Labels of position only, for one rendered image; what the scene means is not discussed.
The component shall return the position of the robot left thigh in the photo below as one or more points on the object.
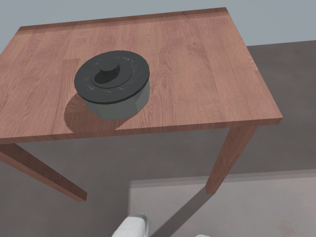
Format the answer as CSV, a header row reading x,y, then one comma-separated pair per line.
x,y
135,225

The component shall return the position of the lid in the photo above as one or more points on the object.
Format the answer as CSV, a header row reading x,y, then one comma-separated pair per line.
x,y
93,87

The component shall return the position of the knob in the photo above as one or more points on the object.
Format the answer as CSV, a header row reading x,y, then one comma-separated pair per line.
x,y
109,67

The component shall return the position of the pot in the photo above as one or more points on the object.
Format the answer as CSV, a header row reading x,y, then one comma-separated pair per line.
x,y
122,109

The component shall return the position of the table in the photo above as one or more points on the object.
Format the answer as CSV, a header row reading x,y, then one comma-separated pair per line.
x,y
202,76

